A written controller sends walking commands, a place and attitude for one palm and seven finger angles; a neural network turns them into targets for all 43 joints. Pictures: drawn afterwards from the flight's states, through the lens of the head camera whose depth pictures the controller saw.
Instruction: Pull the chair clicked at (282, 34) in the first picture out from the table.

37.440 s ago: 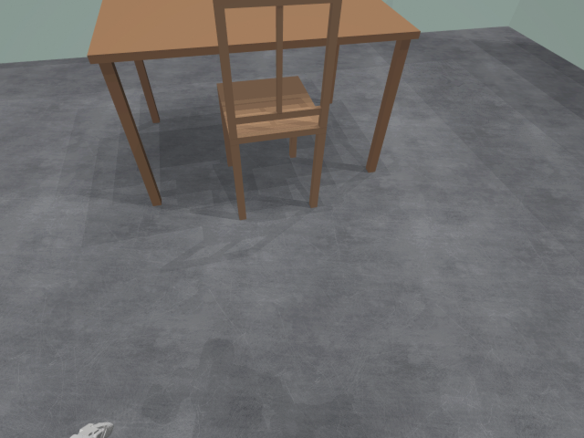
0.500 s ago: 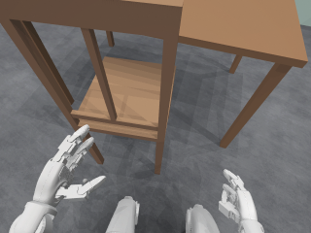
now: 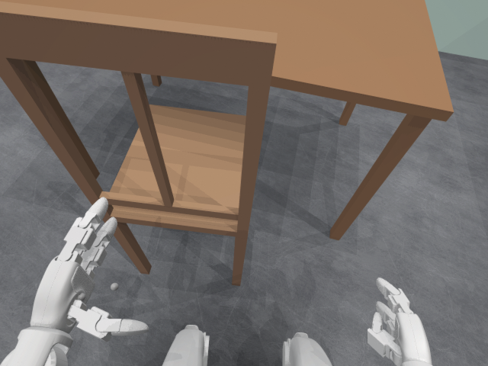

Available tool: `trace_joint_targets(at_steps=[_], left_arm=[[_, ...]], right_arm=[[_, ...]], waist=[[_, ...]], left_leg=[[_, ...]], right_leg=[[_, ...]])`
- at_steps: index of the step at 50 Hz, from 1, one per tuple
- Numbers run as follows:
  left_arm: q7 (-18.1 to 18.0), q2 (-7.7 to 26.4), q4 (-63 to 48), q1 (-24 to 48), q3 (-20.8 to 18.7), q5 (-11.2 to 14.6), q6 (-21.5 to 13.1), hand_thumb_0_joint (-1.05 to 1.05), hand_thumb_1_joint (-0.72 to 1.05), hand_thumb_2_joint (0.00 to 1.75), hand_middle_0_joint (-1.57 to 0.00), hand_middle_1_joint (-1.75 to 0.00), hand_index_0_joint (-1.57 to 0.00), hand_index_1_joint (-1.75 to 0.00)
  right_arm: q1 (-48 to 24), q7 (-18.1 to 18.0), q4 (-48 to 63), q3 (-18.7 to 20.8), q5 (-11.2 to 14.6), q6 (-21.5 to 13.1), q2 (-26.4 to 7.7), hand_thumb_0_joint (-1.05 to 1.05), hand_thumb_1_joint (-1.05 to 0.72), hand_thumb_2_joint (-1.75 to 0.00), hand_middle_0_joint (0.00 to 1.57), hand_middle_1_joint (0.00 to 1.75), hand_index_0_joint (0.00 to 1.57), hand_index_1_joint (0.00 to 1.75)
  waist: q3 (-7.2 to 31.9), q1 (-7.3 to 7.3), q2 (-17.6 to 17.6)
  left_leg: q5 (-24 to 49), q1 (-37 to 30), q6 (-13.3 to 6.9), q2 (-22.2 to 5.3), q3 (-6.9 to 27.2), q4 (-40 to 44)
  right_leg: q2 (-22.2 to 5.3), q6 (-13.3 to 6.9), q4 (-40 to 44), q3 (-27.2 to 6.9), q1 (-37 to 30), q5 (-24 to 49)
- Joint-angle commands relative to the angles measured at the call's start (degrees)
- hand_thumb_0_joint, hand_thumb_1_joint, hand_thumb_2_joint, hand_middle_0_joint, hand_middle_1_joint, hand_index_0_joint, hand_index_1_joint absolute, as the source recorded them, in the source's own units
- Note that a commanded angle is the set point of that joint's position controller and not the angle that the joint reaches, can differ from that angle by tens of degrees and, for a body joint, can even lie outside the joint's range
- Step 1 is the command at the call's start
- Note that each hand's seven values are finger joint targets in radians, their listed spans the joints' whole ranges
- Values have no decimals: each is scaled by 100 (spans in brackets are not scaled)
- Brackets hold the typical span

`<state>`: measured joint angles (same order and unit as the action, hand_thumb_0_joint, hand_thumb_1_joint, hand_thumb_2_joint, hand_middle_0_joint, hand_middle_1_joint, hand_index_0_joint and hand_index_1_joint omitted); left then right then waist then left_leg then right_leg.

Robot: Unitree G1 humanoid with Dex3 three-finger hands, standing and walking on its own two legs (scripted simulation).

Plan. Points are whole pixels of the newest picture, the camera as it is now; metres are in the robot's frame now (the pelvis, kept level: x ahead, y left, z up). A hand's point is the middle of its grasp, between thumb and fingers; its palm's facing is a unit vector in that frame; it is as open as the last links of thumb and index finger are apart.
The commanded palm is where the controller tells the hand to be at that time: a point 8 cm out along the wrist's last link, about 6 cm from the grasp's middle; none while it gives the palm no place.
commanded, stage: raise the hand toward the chair's back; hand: left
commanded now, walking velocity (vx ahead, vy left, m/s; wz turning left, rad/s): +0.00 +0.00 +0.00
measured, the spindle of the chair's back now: (154, 152) +0.46 +0.19 +0.05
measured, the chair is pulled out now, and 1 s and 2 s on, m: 0.13 0.13 0.13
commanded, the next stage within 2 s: aim the fingers beside a spindle in 0.92 s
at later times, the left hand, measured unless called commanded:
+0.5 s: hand (109, 261) +0.25 +0.20 +0.07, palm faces -0.06 -1.00 -0.07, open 16.9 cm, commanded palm +0.23 +0.26 +0.07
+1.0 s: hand (110, 266) +0.24 +0.20 +0.07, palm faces -0.05 -1.00 -0.08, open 17.0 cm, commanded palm +0.23 +0.25 +0.07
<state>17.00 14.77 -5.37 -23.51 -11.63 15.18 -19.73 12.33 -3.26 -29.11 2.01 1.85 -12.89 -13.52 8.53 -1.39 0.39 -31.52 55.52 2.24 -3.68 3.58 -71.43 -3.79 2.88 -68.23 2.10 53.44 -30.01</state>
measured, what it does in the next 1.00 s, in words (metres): stands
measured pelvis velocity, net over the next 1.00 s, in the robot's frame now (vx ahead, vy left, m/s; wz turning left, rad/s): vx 0.01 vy -0.01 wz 0.00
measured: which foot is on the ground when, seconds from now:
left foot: down 0.00-1.00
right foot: down 0.00-1.00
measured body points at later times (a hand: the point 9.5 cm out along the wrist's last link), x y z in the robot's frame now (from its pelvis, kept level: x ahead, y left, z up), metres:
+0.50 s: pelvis +0.01 +0.00 +0.01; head +0.08 +0.01 +0.45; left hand +0.25 +0.26 +0.07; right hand +0.18 -0.25 -0.06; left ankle +0.03 +0.14 -0.63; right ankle +0.03 -0.16 -0.63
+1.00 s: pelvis +0.01 -0.01 +0.01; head +0.07 +0.00 +0.46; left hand +0.24 +0.25 +0.07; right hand +0.19 -0.25 -0.06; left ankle +0.03 +0.14 -0.63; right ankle +0.03 -0.16 -0.63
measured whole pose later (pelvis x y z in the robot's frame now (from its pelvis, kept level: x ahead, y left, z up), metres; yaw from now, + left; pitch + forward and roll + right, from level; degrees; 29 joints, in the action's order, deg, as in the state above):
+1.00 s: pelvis +0.01 -0.01 +0.01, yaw +0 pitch +15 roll -2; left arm 20.7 15.9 2.0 -17.6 -14.7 16.9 -20.0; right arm 13.0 -2.9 -30.7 0.0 1.7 -12.3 -13.5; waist 8.5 -1.3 1.7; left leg -30.5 52.7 2.7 -3.7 3.5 -67.9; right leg -3.7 2.6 -65.4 2.2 51.0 -29.4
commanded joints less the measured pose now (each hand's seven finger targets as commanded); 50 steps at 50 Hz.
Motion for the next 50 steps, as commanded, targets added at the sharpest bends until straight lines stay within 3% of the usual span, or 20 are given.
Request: trace_joint_targets(at_steps=[1, 11, 13, 15, 18, 28, 30, 33, 37, 38, 50], left_arm=[[47, 668, -974, 267, -396, 47, -297, 0, -50, 30, -6, -8, -6, -8], [269, 826, -874, 691, -611, 186, -258, 0, -50, 30, -6, -8, -6, -8], [292, 951, -728, 716, -767, 200, -229, 0, -50, 30, -6, -8, -6, -8], [346, 895, -768, 790, -727, 238, -228, 0, -50, 30, -6, -8, -6, -8], [367, 1006, -582, 842, -838, 254, -197, 0, -50, 30, -6, -8, -6, -8], [337, 1023, -400, 804, -893, 285, -268, 0, -50, 30, -6, -8, -6, -8], [309, 985, -487, 864, -837, 271, -325, 0, -50, 30, -6, -8, -6, -8], [287, 1020, -386, 885, -873, 279, -392, 0, -50, 30, -6, -8, -6, -8], [286, 1003, -534, 950, -821, 266, -491, 0, -50, 30, -6, -8, -6, -8], [267, 1048, -498, 909, -871, 252, -493, 0, -50, 30, -6, -8, -6, -8], [352, 974, -451, 990, -789, 282, -420, 0, -50, 30, -6, -8, -6, -8]], right_arm=[[-127, 10, 842, 217, 5, -221, -702, 0, -90, -90, 20, 30, 20, 30], [-76, -5, 824, 156, -20, -219, -742, 0, -90, -90, 20, 30, 20, 30], [-79, -10, 785, 159, -24, -220, -754, 0, -90, -90, 20, 30, 20, 30], [-65, -1, 775, 152, -18, -218, -756, 0, -90, -90, 20, 30, 20, 30], [-87, -14, 732, 162, -5, -224, -780, 0, -90, -90, 20, 30, 20, 30], [-62, 8, 721, 193, 4, -235, -797, 0, -90, -90, 20, 30, 20, 30], [-50, 19, 732, 193, 4, -238, -789, 0, -90, -90, 20, 30, 20, 30], [-66, 6, 686, 198, -2, -249, -786, 0, -90, -90, 20, 30, 20, 30], [-52, 21, 674, 185, -2, -273, -783, 0, -90, -90, 20, 30, 20, 30], [-69, 16, 653, 197, -3, -275, -786, 0, -90, -90, 20, 30, 20, 30], [-111, -22, 681, 161, 6, -278, -789, 0, -90, -90, 20, 30, 20, 30]], waist=[[1073, 13, 423], [1317, 2, 391], [1372, 33, 239], [1414, 19, 344], [1315, 17, 315], [1292, 54, 226], [1288, 42, 382], [1204, 13, 223], [1300, 12, 438], [1325, 15, 317], [1264, -13, 232]], left_leg=[[1044, -1075, -268, 356, -257, 1341], [1464, -1269, -282, 348, -257, 1283], [1572, -1233, -283, 346, -241, 1265], [1620, -1290, -278, 354, -264, 1296], [1539, -1234, -283, 348, -265, 1308], [1559, -1215, -282, 362, -313, 1422], [1526, -1265, -276, 364, -325, 1443], [1437, -1173, -293, 365, -333, 1406], [1460, -1278, -280, 365, -324, 1440], [1503, -1254, -292, 355, -323, 1413], [1315, -1196, -302, 364, -308, 1409]], right_leg=[[438, -368, 1055, 310, -652, 611], [442, -364, 1088, 286, -839, 1025], [455, -367, 1058, 291, -926, 1123], [432, -360, 1094, 286, -974, 1192], [445, -354, 1140, 266, -946, 1103], [419, -341, 1246, 244, -1130, 1133], [404, -338, 1250, 236, -1064, 1101], [408, -332, 1310, 191, -1083, 1021], [391, -343, 1269, 217, -1060, 1036], [401, -338, 1268, 206, -1104, 1078], [387, -323, 1304, 200, -1019, 892]])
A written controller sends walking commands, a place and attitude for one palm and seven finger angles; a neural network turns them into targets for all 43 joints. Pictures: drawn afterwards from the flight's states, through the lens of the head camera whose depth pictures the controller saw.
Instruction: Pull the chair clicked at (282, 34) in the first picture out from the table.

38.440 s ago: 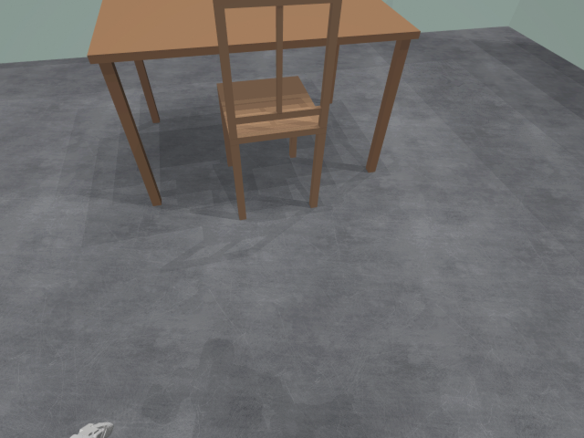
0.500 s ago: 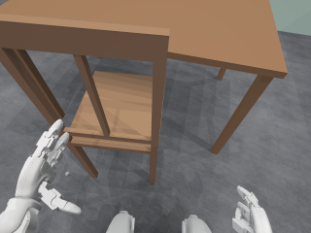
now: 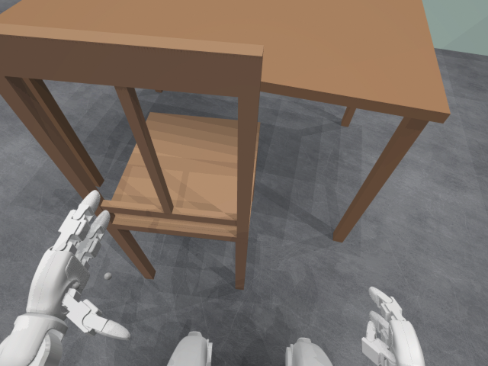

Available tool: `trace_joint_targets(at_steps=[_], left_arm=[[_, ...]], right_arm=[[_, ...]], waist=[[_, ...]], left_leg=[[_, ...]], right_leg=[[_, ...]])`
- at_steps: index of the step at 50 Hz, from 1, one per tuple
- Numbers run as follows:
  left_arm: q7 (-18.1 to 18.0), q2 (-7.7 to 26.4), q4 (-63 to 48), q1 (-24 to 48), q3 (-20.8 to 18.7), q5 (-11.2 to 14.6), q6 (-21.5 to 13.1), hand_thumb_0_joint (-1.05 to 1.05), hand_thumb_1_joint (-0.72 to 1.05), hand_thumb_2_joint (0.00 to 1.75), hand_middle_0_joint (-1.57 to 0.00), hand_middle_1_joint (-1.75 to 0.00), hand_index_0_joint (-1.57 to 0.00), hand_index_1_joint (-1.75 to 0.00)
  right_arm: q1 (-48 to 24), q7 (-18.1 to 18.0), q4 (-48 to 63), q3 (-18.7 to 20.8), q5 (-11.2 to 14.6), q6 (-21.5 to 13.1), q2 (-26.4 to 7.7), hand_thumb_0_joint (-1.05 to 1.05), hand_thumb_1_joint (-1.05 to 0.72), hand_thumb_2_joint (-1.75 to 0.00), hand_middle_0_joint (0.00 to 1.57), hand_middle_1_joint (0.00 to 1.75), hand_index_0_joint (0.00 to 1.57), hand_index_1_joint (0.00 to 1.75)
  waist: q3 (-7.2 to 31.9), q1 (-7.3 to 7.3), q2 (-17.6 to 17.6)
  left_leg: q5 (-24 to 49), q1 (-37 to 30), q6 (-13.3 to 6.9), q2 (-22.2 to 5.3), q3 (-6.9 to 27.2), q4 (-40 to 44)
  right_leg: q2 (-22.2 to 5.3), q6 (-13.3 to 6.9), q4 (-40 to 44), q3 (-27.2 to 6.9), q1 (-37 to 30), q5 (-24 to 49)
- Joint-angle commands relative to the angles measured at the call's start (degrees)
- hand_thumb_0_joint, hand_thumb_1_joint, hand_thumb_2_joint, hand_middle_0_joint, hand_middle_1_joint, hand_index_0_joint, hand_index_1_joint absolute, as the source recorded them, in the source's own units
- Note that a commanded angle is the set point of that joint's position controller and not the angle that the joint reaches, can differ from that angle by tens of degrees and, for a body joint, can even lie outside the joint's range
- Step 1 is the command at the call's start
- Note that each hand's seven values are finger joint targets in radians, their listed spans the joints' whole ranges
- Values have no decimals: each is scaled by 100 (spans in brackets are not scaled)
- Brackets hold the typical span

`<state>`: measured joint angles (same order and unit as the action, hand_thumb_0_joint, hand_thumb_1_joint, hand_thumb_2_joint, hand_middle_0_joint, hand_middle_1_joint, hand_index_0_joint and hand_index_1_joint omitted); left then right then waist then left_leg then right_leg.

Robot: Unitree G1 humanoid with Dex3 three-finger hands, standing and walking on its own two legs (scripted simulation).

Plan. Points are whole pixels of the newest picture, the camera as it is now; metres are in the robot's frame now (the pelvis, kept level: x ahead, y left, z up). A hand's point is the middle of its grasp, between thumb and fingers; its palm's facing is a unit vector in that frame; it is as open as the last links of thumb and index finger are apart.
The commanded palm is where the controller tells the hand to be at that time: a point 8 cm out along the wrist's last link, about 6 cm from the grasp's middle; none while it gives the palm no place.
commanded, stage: aim the fingers beside a spindle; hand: left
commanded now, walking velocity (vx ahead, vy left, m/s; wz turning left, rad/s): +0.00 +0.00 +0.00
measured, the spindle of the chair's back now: (151, 162) +0.46 +0.20 +0.04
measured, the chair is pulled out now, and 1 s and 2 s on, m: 0.13 0.13 0.13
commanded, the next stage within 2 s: none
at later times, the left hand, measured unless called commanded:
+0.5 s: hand (125, 264) +0.26 +0.19 +0.04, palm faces -0.08 -0.99 -0.07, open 17.0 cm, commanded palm +0.25 +0.25 +0.04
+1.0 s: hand (143, 254) +0.29 +0.18 +0.02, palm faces -0.10 -0.99 -0.05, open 17.0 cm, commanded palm +0.27 +0.23 +0.02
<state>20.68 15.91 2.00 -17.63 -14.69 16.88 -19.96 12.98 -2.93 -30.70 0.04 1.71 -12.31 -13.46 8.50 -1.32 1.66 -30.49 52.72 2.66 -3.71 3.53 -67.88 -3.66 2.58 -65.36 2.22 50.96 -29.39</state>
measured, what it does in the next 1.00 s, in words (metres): stands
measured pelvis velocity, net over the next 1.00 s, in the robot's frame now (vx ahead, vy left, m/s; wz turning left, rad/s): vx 0.00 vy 0.00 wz -0.01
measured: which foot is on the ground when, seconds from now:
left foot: down 0.00-1.00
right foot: down 0.00-1.00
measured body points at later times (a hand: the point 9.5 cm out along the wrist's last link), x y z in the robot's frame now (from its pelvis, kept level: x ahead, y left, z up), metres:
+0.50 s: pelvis +0.00 +0.00 -0.01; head +0.08 +0.01 +0.43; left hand +0.26 +0.25 +0.04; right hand +0.17 -0.25 -0.09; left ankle +0.02 +0.14 -0.65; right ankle +0.02 -0.15 -0.65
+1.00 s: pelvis +0.00 +0.00 -0.02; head +0.09 +0.01 +0.42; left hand +0.29 +0.23 +0.02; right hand +0.16 -0.25 -0.11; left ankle +0.02 +0.14 -0.65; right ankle +0.02 -0.15 -0.65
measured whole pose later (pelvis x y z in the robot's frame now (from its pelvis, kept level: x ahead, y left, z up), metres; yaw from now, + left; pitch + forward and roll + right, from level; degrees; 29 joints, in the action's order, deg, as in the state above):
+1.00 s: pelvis +0.00 +0.00 -0.02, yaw +0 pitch +20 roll -2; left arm 17.0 14.5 8.3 -6.2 -11.1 13.5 -21.1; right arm 12.5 -2.2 -30.7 0.1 0.8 -10.3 -14.3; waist 9.1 -2.3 1.1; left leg -32.2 61.6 2.5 -3.4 3.3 -73.8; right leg -3.8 2.8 -71.7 1.2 60.3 -31.1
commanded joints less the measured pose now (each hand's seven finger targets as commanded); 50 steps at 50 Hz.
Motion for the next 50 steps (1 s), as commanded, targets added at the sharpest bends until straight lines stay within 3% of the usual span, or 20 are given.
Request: trace_joint_targets(at_steps=[1, 5, 8, 9, 10, 16, 18, 22, 30, 33, 36, 39, 43, 44, 48, 50], left_arm=[[-4, 857, -1178, 412, -472, 116, -381, 0, -50, 30, -6, -8, -6, -8], [1, 762, -1037, 751, -314, 73, -415, 0, -50, 30, -6, -8, -6, -8], [-18, 762, -1073, 502, -310, 31, -414, 0, -50, 30, -6, -8, -6, -8], [-25, 646, -1153, 583, -155, 16, -403, 0, -50, 30, -6, -8, -6, -8], [-58, 763, -1141, 739, -243, 0, -399, 0, -50, 30, -6, -8, -6, -8], [-251, 785, -1109, 777, -290, -72, -424, 0, -50, 30, -6, -8, -6, -8], [-294, 813, -1025, 783, -320, -104, -428, 0, -50, 30, -6, -8, -6, -8], [-276, 607, -974, 949, -79, -108, -427, 0, -50, 30, -6, -8, -6, -8], [-288, 764, -895, 1173, -230, -117, -464, 0, -50, 30, -6, -8, -6, -8], [-309, 796, -711, 1150, -301, -109, -471, 0, -50, 30, -6, -8, -6, -8], [-286, 722, -719, 1358, -194, -133, -520, 0, -50, 30, -6, -8, -6, -8], [-274, 630, -659, 1502, -58, -159, -527, 0, -50, 30, -6, -8, -6, -8], [-321, 673, -607, 1565, -57, -215, -532, 0, -50, 30, -6, -8, -6, -8], [-329, 536, -653, 1745, 107, -222, -529, 0, -50, 30, -6, -8, -6, -8], [-429, 764, -536, 1793, -147, -258, -533, 0, -50, 30, -6, -8, -6, -8], [-450, 678, -503, 1659, -122, -262, -523, 0, -50, 30, -6, -8, -6, -8]], right_arm=[[-178, -56, 851, 357, 22, -335, -785, 0, -90, -90, 20, 30, 20, 30], [-159, -72, 788, 341, 6, -353, -825, 0, -90, -90, 20, 30, 20, 30], [-158, -49, 818, 353, -1, -372, -828, 0, -90, -90, 20, 30, 20, 30], [-137, -39, 845, 343, -1, -368, -812, 0, -90, -90, 20, 30, 20, 30], [-129, -44, 804, 357, -3, -361, -826, 0, -90, -90, 20, 30, 20, 30], [-154, -28, 827, 346, -21, -296, -808, 0, -90, -90, 20, 30, 20, 30], [-150, -31, 817, 353, -31, -261, -817, 0, -90, -90, 20, 30, 20, 30], [-117, -9, 827, 342, -27, -244, -819, 0, -90, -90, 20, 30, 20, 30], [-71, 0, 780, 364, -47, -200, -841, 0, -90, -90, 20, 30, 20, 30], [-75, 6, 761, 365, -49, -169, -840, 0, -90, -90, 20, 30, 20, 30], [-57, 15, 752, 363, -51, -155, -847, 0, -90, -90, 20, 30, 20, 30], [-17, 13, 752, 364, -58, -152, -865, 0, -90, -90, 20, 30, 20, 30], [-22, 28, 755, 363, -62, -137, -883, 0, -90, -90, 20, 30, 20, 30], [-30, 37, 769, 352, -67, -131, -871, 0, -90, -90, 20, 30, 20, 30], [-25, 31, 754, 368, -83, -88, -888, 0, -90, -90, 20, 30, 20, 30], [-22, 58, 783, 365, -80, -47, -862, 0, -90, -90, 20, 30, 20, 30]], waist=[[1235, -30, 165], [1139, -120, 70], [1352, -12, 192], [1396, -62, 196], [1363, -88, 151], [1389, -23, 247], [1418, -21, 132], [1441, -94, 218], [1726, -62, 161], [1613, -61, 25], [1642, -92, 179], [1713, -145, 101], [1767, -102, 210], [1759, -158, 177], [1917, -73, 113], [1941, -52, 129]], left_leg=[[1181, -919, -345, 372, -322, 1048], [1006, -802, -344, 363, -279, 979], [1215, -873, -339, 360, -274, 977], [1267, -901, -347, 370, -287, 953], [1215, -877, -338, 350, -279, 930], [1143, -756, -323, 358, -285, 930], [1181, -708, -331, 344, -277, 908], [1175, -732, -320, 346, -293, 855], [1445, -671, -331, 330, -306, 714], [1382, -509, -335, 333, -291, 683], [1344, -542, -322, 331, -298, 643], [1304, -504, -339, 329, -294, 585], [1327, -518, -327, 316, -259, 583], [1254, -513, -336, 327, -267, 559], [1308, -427, -337, 324, -275, 504], [1431, -447, -323, 325, -299, 505]], right_leg=[[373, -287, 1041, 178, -749, 802], [371, -284, 964, 192, -511, 638], [371, -313, 862, 213, -602, 805], [354, -301, 858, 207, -592, 878], [358, -295, 849, 208, -527, 839], [347, -318, 778, 207, -499, 739], [361, -314, 748, 220, -488, 758], [349, -307, 707, 218, -358, 793], [332, -312, 583, 183, -422, 1067], [350, -315, 573, 184, -393, 994], [335, -320, 514, 178, -255, 965], [336, -307, 485, 171, -183, 932], [334, -335, 397, 193, -93, 904], [327, -322, 400, 187, -35, 865], [325, -338, 339, 159, -107, 905], [320, -338, 321, 160, -157, 1046]])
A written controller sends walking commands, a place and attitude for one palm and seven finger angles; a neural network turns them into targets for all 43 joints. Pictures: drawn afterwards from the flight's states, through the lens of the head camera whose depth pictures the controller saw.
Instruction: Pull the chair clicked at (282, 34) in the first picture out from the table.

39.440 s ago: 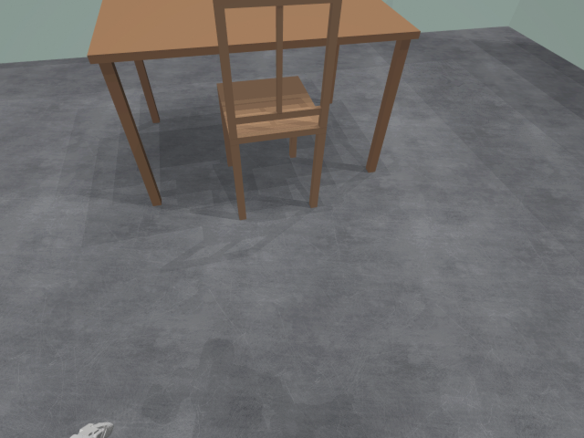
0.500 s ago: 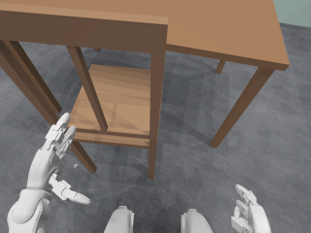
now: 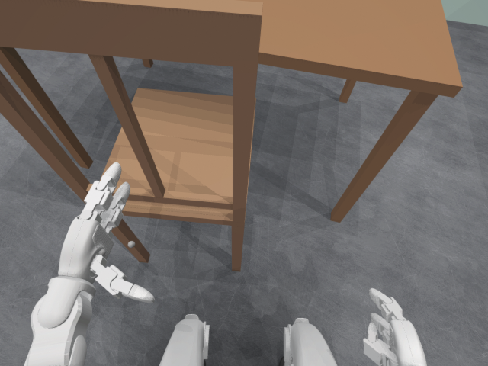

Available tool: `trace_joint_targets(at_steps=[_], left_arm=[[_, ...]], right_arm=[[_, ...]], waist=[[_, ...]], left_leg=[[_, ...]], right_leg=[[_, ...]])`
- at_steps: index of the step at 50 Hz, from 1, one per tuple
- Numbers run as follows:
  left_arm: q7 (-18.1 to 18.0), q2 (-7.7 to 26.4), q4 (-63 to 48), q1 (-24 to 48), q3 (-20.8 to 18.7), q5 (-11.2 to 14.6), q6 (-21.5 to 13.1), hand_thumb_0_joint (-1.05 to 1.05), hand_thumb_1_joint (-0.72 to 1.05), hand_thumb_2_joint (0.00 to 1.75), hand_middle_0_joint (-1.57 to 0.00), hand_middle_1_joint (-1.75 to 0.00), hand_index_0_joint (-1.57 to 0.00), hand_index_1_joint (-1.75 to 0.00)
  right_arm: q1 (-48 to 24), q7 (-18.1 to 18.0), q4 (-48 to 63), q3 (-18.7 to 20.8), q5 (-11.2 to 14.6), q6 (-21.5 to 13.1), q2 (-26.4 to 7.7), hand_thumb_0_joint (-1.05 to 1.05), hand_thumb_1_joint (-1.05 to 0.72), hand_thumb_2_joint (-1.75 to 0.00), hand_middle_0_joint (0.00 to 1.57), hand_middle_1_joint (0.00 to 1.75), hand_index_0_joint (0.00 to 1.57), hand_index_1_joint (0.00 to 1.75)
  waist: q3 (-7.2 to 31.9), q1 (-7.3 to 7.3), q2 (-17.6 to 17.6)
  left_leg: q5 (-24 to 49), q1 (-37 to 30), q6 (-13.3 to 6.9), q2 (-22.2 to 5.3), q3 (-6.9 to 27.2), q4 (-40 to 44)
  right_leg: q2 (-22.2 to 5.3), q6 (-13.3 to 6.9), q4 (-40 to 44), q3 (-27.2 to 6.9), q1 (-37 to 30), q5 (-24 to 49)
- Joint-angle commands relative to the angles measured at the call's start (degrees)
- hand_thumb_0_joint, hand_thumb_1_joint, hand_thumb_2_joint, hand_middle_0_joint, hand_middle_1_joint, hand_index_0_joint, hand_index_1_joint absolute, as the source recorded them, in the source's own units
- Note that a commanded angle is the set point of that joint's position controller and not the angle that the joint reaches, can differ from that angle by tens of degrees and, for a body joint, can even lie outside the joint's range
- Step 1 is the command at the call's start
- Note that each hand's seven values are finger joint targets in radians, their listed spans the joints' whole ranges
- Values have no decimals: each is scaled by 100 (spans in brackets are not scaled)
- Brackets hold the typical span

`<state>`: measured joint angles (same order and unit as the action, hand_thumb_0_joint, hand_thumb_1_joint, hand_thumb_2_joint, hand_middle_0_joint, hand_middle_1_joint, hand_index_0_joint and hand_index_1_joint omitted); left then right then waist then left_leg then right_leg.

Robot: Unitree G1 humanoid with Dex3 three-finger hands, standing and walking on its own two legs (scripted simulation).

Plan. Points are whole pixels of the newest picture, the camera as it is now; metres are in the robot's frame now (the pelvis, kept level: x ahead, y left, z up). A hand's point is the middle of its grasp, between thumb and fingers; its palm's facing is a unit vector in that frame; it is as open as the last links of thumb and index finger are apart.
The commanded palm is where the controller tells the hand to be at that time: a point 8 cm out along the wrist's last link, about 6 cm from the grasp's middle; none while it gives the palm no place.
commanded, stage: aim the fingers beside a spindle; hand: left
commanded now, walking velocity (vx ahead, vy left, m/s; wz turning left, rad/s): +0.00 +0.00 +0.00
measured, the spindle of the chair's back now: (138, 143) +0.46 +0.20 +0.06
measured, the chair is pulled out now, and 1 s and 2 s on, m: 0.13 0.13 0.13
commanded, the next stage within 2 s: push the fingers through the gap in 1.02 s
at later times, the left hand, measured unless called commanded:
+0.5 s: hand (143, 234) +0.31 +0.17 +0.02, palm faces -0.09 -0.99 -0.05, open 17.0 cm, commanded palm +0.29 +0.22 +0.03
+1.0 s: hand (141, 235) +0.31 +0.17 +0.02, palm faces -0.08 -1.00 -0.05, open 17.0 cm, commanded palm +0.30 +0.23 +0.03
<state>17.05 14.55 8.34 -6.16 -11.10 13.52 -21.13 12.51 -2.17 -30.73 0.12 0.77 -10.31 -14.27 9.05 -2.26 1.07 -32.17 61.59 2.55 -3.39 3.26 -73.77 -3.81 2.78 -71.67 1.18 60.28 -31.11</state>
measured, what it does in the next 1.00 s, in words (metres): stands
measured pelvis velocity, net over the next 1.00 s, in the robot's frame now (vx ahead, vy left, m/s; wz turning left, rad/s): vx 0.00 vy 0.00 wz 0.00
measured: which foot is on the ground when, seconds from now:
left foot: down 0.00-1.00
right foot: down 0.00-1.00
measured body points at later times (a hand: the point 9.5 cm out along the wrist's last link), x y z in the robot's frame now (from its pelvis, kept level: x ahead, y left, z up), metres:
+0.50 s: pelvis +0.00 +0.00 -0.01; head +0.11 +0.00 +0.42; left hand +0.31 +0.22 +0.03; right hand +0.16 -0.26 -0.11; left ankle +0.03 +0.14 -0.62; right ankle +0.03 -0.15 -0.62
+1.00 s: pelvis +0.00 +0.00 -0.01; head +0.11 +0.01 +0.43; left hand +0.31 +0.23 +0.03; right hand +0.16 -0.25 -0.10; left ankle +0.03 +0.14 -0.62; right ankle +0.03 -0.15 -0.62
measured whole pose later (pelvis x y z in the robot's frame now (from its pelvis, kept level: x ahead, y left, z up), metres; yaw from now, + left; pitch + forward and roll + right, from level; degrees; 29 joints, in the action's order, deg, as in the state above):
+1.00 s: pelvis +0.00 +0.00 -0.01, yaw +0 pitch +22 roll -1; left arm 15.5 14.2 12.9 -0.4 -11.3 12.4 -22.0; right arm 11.8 -1.8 -30.9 0.4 0.7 -8.3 -14.3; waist 9.1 -2.5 0.9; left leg -32.5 65.4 2.7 -3.3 3.1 -76.2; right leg -3.7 2.7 -74.5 0.6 64.5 -31.6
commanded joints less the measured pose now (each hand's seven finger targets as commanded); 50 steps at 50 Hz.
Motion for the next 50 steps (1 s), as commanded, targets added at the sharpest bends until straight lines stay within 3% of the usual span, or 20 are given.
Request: trace_joint_targets(at_steps=[1, 2, 6, 8, 9, 13, 16, 19, 21, 23, 25, 28, 32, 35, 36, 38, 43, 44, 46, 50], left_arm=[[-86, 724, -1150, 693, -344, 65, -398, 0, -50, 30, -6, -8, -6, -8], [-114, 850, -1094, 751, -489, 69, -404, 0, -50, 30, -6, -8, -6, -8], [-98, 734, -972, 864, -352, 52, -412, 0, -50, 30, -6, -8, -6, -8], [-105, 897, -867, 919, -516, 36, -440, 0, -50, 30, -6, -8, -6, -8], [-79, 764, -902, 954, -392, 45, -454, 0, -50, 30, -6, -8, -6, -8], [-61, 760, -882, 996, -374, 47, -499, 0, -50, 30, -6, -8, -6, -8], [-70, 814, -742, 1240, -443, 56, -510, 0, -50, 30, -6, -8, -6, -8], [-76, 751, -710, 1428, -351, 6, -533, 0, -50, 30, -6, -8, -6, -8], [-95, 742, -658, 1575, -333, 5, -538, 0, -50, 30, -6, -8, -6, -8], [-113, 868, -758, 1378, -447, -9, -533, 0, -50, 30, -6, -8, -6, -8], [-127, 767, -837, 1345, -365, 3, -510, 0, -50, 30, -6, -8, -6, -8], [-170, 969, -562, 1312, -589, -10, -433, 0, -50, 30, -6, -8, -6, -8], [-148, 927, -581, 1426, -608, 50, -459, 0, -50, 30, -6, -8, -6, -8], [-71, 723, -648, 1368, -366, 59, -468, 0, -50, 30, -6, -8, -6, -8], [-74, 829, -602, 1435, -446, 58, -472, 0, -50, 30, -6, -8, -6, -8], [-50, 628, -670, 1585, -180, 30, -487, 0, -50, 30, -6, -8, -6, -8], [-142, 798, -692, 1298, -380, -17, -467, 0, -50, 30, -6, -8, -6, -8], [-151, 691, -760, 1395, -272, -20, -466, 0, -50, 30, -6, -8, -6, -8], [-197, 911, -778, 1326, -536, 7, -486, 0, -50, 30, -6, -8, -6, -8], [-203, 822, -705, 1489, -431, -36, -519, 0, -50, 30, -6, -8, -6, -8]], right_arm=[[12, -7, 776, 348, 14, -231, -780, 0, -90, -90, 20, 30, 20, 30], [27, -12, 748, 360, 11, -217, -789, 0, -90, -90, 20, 30, 20, 30], [31, -1, 750, 357, 13, -184, -795, 0, -90, -90, 20, 30, 20, 30], [44, -15, 727, 362, 9, -175, -811, 0, -90, -90, 20, 30, 20, 30], [32, -2, 738, 356, 5, -173, -790, 0, -90, -90, 20, 30, 20, 30], [50, 1, 724, 364, 5, -182, -797, 0, -90, -90, 20, 30, 20, 30], [52, -4, 664, 373, 1, -157, -807, 0, -90, -90, 20, 30, 20, 30], [55, -6, 656, 376, -2, -157, -809, 0, -90, -90, 20, 30, 20, 30], [56, -3, 642, 381, -3, -146, -820, 0, -90, -90, 20, 30, 20, 30], [55, 8, 689, 384, -5, -143, -818, 0, -90, -90, 20, 30, 20, 30], [43, 24, 716, 387, 1, -119, -795, 0, -90, -90, 20, 30, 20, 30], [54, 15, 692, 373, 9, -67, -818, 0, -90, -90, 20, 30, 20, 30], [44, 3, 693, 369, 12, -47, -798, 0, -90, -90, 20, 30, 20, 30], [47, 5, 709, 376, 21, -75, -791, 0, -90, -90, 20, 30, 20, 30], [69, -8, 675, 377, 27, -70, -822, 0, -90, -90, 20, 30, 20, 30], [42, -15, 681, 367, 26, -109, -815, 0, -90, -90, 20, 30, 20, 30], [55, -8, 694, 387, 17, -99, -821, 0, -90, -90, 20, 30, 20, 30], [45, 4, 704, 379, 13, -91, -800, 0, -90, -90, 20, 30, 20, 30], [30, 5, 703, 378, 5, -68, -795, 0, -90, -90, 20, 30, 20, 30], [24, 4, 699, 365, 8, -65, -791, 0, -90, -90, 20, 30, 20, 30]], waist=[[1869, -18, 218], [1864, 1, 176], [1866, -53, 127], [1841, -17, 107], [1903, -25, 156], [1963, -21, 183], [1951, -64, 19], [1996, -66, 199], [2017, -86, 113], [2213, 31, 299], [2261, 10, 206], [2055, 9, 72], [2120, 4, 18], [2122, -48, 122], [2068, -67, 27], [2015, -119, 136], [2058, -18, 124], [2093, -54, 102], [2095, 16, 142], [2017, -39, 170]], left_leg=[[1513, -1304, -316, 296, -279, 1056], [1480, -1259, -310, 287, -270, 1038], [1419, -1183, -326, 291, -282, 976], [1439, -1089, -328, 290, -280, 940], [1458, -1137, -329, 302, -289, 938], [1523, -1110, -331, 299, -283, 882], [1368, -985, -335, 298, -288, 823], [1409, -1050, -328, 294, -271, 809], [1331, -1027, -331, 294, -273, 777], [1491, -1110, -321, 298, -263, 818], [1528, -1172, -327, 297, -285, 825], [1330, -893, -333, 309, -299, 803], [1357, -936, -334, 310, -311, 807], [1422, -1067, -334, 308, -315, 806], [1345, -1003, -327, 296, -282, 818], [1300, -1035, -345, 304, -255, 804], [1419, -1104, -328, 302, -251, 832], [1414, -1131, -332, 312, -264, 831], [1394, -1062, -325, 312, -284, 836], [1329, -1081, -317, 306, -257, 849]], right_leg=[[334, -345, 948, 259, -1004, 1160], [336, -349, 938, 248, -993, 1132], [343, -345, 926, 231, -937, 1107], [348, -357, 890, 220, -949, 1114], [336, -359, 892, 212, -955, 1144], [334, -364, 826, 214, -907, 1193], [329, -345, 828, 181, -862, 1095], [323, -367, 748, 205, -721, 1092], [325, -362, 744, 192, -672, 1034], [321, -390, 699, 201, -780, 1119], [316, -372, 736, 186, -842, 1202], [333, -357, 764, 177, -847, 1052], [325, -355, 792, 153, -929, 1120], [324, -351, 810, 173, -857, 1176], [331, -350, 798, 192, -814, 1096], [329, -360, 782, 203, -682, 1014], [324, -372, 749, 227, -714, 1087], [316, -362, 766, 221, -725, 1107], [318, -368, 784, 187, -833, 1113], [331, -377, 761, 213, -717, 1026]])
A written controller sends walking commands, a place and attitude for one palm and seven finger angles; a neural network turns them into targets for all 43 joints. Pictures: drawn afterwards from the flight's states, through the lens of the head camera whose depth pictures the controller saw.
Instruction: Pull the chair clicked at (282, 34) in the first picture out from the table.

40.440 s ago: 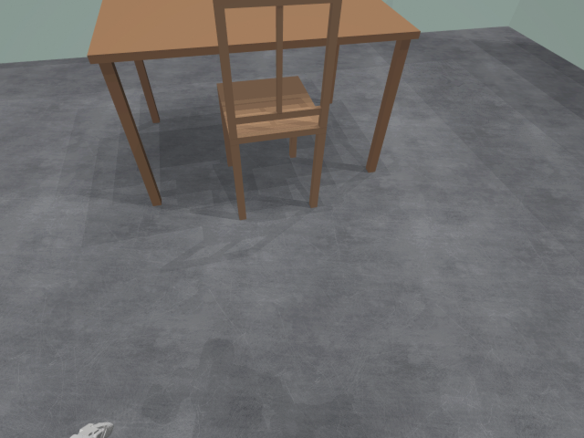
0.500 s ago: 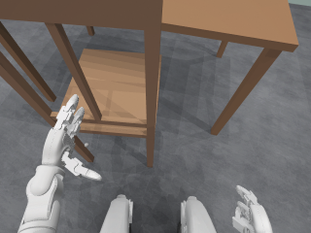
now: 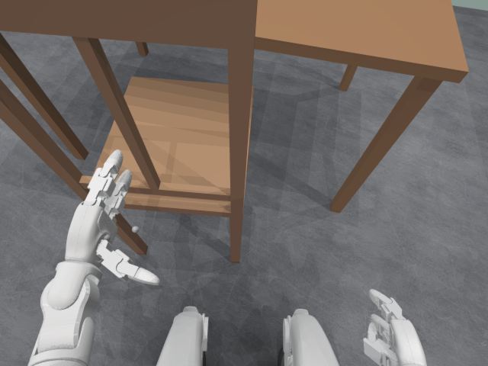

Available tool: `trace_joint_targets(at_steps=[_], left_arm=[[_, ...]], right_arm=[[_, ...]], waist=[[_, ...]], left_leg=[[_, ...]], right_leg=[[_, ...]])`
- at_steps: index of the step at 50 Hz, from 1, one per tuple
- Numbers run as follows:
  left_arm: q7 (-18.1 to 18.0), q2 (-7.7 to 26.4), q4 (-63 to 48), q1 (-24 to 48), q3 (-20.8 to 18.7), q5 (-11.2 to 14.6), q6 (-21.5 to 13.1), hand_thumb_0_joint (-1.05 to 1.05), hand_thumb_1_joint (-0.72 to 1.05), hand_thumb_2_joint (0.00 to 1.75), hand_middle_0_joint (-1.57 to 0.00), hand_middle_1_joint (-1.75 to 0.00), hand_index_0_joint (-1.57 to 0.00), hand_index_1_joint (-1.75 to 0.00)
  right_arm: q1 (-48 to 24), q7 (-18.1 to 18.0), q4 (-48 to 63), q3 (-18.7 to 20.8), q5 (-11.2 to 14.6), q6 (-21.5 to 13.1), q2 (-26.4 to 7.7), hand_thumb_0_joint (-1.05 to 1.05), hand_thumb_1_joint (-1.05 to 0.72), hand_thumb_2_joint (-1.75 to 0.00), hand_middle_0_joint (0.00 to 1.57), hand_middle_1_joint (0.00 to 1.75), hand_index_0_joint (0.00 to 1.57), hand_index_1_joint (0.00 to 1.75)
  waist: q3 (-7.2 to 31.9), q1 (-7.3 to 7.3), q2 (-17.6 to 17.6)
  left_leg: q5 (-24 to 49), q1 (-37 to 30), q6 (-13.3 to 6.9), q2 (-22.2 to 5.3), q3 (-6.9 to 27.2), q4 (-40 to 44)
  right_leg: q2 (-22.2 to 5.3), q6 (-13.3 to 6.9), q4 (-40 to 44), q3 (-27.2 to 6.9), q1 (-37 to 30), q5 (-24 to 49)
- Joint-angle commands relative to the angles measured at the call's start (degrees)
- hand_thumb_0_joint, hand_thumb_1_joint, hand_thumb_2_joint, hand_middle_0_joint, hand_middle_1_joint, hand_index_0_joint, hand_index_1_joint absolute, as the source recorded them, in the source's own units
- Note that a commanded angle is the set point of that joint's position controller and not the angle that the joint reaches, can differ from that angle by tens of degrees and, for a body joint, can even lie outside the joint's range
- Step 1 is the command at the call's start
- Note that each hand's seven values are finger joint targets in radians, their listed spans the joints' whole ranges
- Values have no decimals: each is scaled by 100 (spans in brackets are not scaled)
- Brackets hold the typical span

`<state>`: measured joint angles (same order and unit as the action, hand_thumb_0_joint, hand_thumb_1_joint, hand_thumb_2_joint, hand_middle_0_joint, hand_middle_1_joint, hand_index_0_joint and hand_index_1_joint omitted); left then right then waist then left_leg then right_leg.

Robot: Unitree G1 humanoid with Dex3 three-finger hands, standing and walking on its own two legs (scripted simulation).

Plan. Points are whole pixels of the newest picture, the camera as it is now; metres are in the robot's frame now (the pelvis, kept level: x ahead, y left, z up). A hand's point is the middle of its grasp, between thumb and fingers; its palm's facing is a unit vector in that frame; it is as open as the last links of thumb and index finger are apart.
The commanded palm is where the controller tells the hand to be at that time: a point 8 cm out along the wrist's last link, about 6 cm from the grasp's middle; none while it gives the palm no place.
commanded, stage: aim the fingers beside a spindle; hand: left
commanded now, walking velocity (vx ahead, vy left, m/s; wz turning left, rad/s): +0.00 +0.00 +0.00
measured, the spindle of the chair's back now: (130, 132) +0.46 +0.20 +0.07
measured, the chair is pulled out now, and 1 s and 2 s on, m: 0.13 0.13 0.13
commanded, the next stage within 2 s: push the fingers through the gap in 0.02 s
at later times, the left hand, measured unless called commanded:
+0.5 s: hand (138, 203) +0.36 +0.18 +0.03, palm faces -0.08 -1.00 -0.04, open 17.0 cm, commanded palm +0.34 +0.23 +0.04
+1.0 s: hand (142, 180) +0.40 +0.18 +0.04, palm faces -0.07 -1.00 -0.04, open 17.0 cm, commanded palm +0.38 +0.23 +0.04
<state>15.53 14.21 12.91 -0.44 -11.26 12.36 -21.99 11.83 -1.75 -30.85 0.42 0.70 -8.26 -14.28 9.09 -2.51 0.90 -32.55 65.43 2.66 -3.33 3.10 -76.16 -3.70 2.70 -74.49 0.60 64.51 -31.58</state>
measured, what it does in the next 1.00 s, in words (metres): stands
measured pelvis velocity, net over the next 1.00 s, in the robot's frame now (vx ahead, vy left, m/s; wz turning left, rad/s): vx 0.00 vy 0.01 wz -0.01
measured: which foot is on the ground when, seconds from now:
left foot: down 0.00-1.00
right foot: down 0.00-1.00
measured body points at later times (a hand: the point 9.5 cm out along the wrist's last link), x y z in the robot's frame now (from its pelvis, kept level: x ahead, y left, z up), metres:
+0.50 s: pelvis +0.00 +0.00 +0.00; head +0.12 +0.01 +0.43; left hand +0.35 +0.23 +0.04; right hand +0.15 -0.25 -0.10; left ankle +0.03 +0.14 -0.61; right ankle +0.03 -0.15 -0.61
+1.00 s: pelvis +0.00 +0.01 +0.00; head +0.12 +0.02 +0.43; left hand +0.39 +0.23 +0.04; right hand +0.12 -0.26 -0.11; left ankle +0.03 +0.14 -0.61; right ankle +0.03 -0.15 -0.61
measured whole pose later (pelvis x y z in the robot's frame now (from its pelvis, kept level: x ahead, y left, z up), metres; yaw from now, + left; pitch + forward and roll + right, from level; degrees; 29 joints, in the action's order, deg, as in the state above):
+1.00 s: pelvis +0.00 +0.01 +0.00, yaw -1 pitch +23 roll -2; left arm 15.4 17.1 32.5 20.8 -15.3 10.3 -23.2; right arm 13.3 -1.6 -34.1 0.1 0.2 -5.4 -14.3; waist 8.4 -4.3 0.7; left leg -31.9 66.9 2.2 -3.5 2.7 -75.6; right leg -3.4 3.1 -73.3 0.1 66.0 -30.4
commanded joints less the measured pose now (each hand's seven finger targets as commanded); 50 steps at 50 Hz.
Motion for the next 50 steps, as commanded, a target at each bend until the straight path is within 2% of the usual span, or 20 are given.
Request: trace_joint_targets(at_steps=[1, 4, 7, 12, 18, 21, 23, 26, 28, 33, 34, 35, 38, 41, 43, 44, 46, 48, 49, 50], left_arm=[[-31, 800, -1212, 920, -356, 93, -437, 0, -50, 30, -6, -8, -6, -8], [14, 672, -1229, 1041, -153, 91, -404, 0, -50, 30, -6, -8, -6, -8], [20, 714, -1146, 970, -202, 91, -339, 0, -50, 30, -6, -8, -6, -8], [-52, 972, -795, 1622, -462, 43, -336, 0, -50, 30, -6, -8, -6, -8], [37, 1029, -533, 1809, -531, 54, -313, 0, -50, 30, -6, -8, -6, -8], [69, 896, -474, 1997, -362, 54, -254, 0, -50, 30, -6, -8, -6, -8], [37, 1054, -200, 2106, -530, 51, -203, 0, -50, 30, -6, -8, -6, -8], [18, 1029, -200, 2301, -547, 42, -252, 0, -50, 30, -6, -8, -6, -8], [-9, 1276, 2, 2409, -757, 18, -301, 0, -50, 30, -6, -8, -6, -8], [29, 1136, -43, 2598, -607, 6, -446, 0, -50, 30, -6, -8, -6, -8], [34, 1067, -18, 2658, -524, -4, -448, 0, -50, 30, -6, -8, -6, -8], [35, 1023, 121, 2636, -515, 7, -419, 0, -50, 30, -6, -8, -6, -8], [16, 1257, 545, 2814, -728, -26, -390, 0, -50, 30, -6, -8, -6, -8], [6, 1174, 434, 3335, -579, -73, -460, 0, -50, 30, -6, -8, -6, -8], [-20, 1214, 566, 3446, -613, -88, -487, 0, -50, 30, -6, -8, -6, -8], [-43, 1398, 506, 3627, -748, -111, -539, 0, -50, 30, -6, -8, -6, -8], [-28, 1235, 657, 3608, -630, -116, -541, 0, -50, 30, -6, -8, -6, -8], [-41, 1408, 873, 3544, -784, -146, -540, 0, -50, 30, -6, -8, -6, -8], [-31, 1221, 980, 3730, -615, -162, -525, 0, -50, 30, -6, -8, -6, -8], [-34, 1241, 1113, 3907, -623, -160, -511, 0, -50, 30, -6, -8, -6, -8]], right_arm=[[83, -40, 720, 342, 17, -278, -794, 0, -90, -90, 20, 30, 20, 30], [102, -48, 708, 338, 25, -305, -807, 0, -90, -90, 20, 30, 20, 30], [122, -48, 698, 340, 19, -297, -811, 0, -90, -90, 20, 30, 20, 30], [145, -94, 582, 319, 12, -263, -832, 0, -90, -90, 20, 30, 20, 30], [216, -91, 572, 323, 10, -254, -832, 0, -90, -90, 20, 30, 20, 30], [255, -68, 524, 335, 17, -224, -841, 0, -90, -90, 20, 30, 20, 30], [305, -78, 483, 328, 17, -186, -864, 0, -90, -90, 20, 30, 20, 30], [313, -66, 479, 337, 8, -149, -837, 0, -90, -90, 20, 30, 20, 30], [348, -74, 431, 328, 1, -118, -860, 0, -90, -90, 20, 30, 20, 30], [408, -45, 411, 353, -12, -120, -847, 0, -90, -90, 20, 30, 20, 30], [410, -32, 393, 346, -11, -109, -840, 0, -90, -90, 20, 30, 20, 30], [425, -29, 364, 354, -13, -92, -850, 0, -90, -90, 20, 30, 20, 30], [463, -46, 315, 348, -5, -34, -895, 0, -90, -90, 20, 30, 20, 30], [462, -38, 300, 338, -16, 3, -883, 0, -90, -90, 20, 30, 20, 30], [492, -45, 287, 343, -22, 18, -882, 0, -90, -90, 20, 30, 20, 30], [523, -55, 243, 345, -41, 32, -905, 0, -90, -90, 20, 30, 20, 30], [527, -35, 234, 337, -45, 43, -869, 0, -90, -90, 20, 30, 20, 30], [571, -23, 223, 337, -44, 85, -898, 0, -90, -90, 20, 30, 20, 30], [546, -14, 209, 329, -43, 105, -880, 0, -90, -90, 20, 30, 20, 30], [556, -12, 175, 319, -46, 125, -895, 0, -90, -90, 20, 30, 20, 30]], waist=[[2037, -13, 242], [2058, -80, 237], [2090, -53, 191], [1972, -98, 136], [2356, -22, 231], [2320, -93, 298], [2254, -114, 87], [2337, -102, 125], [2270, -85, 121], [2534, -90, 353], [2489, -118, 393], [2404, -150, 237], [2204, -169, 33], [2328, -203, 320], [2359, -222, 286], [2519, -201, 324], [2469, -207, 349], [2514, -170, 316], [2401, -262, 306], [2317, -279, 239]], left_leg=[[1373, -1496, -325, 303, -251, 1086], [1354, -1579, -335, 296, -214, 1092], [1409, -1530, -331, 303, -225, 1076], [1265, -1385, -331, 301, -238, 1022], [1644, -1546, -330, 289, -244, 1019], [1686, -1659, -309, 272, -233, 1057], [1652, -1530, -328, 274, -242, 1036], [1717, -1535, -325, 279, -275, 1032], [1680, -1477, -319, 275, -267, 1031], [2004, -1799, -298, 255, -235, 1063], [1970, -1832, -281, 250, -230, 1098], [1908, -1785, -292, 247, -233, 1090], [1635, -1485, -309, 258, -245, 1061], [1648, -1674, -289, 254, -233, 1091], [1674, -1683, -299, 257, -230, 1068], [1783, -1760, -290, 242, -213, 1063], [1836, -1778, -280, 247, -222, 1065], [1874, -1741, -278, 247, -212, 1060], [1740, -1705, -284, 252, -236, 1056], [1589, -1607, -283, 251, -224, 1059]], right_leg=[[316, -371, 1046, 268, -1134, 1082], [318, -370, 1061, 290, -1071, 1060], [305, -364, 1060, 280, -1141, 1138], [307, -369, 1062, 251, -1035, 1014], [311, -387, 1016, 232, -1254, 1339], [304, -378, 1041, 256, -1156, 1396], [320, -370, 1074, 245, -1218, 1400], [303, -360, 1067, 217, -1288, 1519], [318, -373, 1063, 217, -1260, 1448], [314, -397, 1019, 233, -1251, 1663], [309, -390, 1042, 247, -1201, 1616], [319, -379, 1073, 251, -1184, 1586], [337, -376, 1088, 235, -1157, 1391], [318, -393, 1074, 238, -1032, 1344], [332, -392, 1085, 236, -1036, 1348], [323, -399, 1058, 225, -1075, 1432], [320, -401, 1066, 236, -1093, 1493], [336, -410, 1034, 237, -1100, 1497], [331, -390, 1075, 237, -996, 1413], [333, -388, 1088, 241, -963, 1302]])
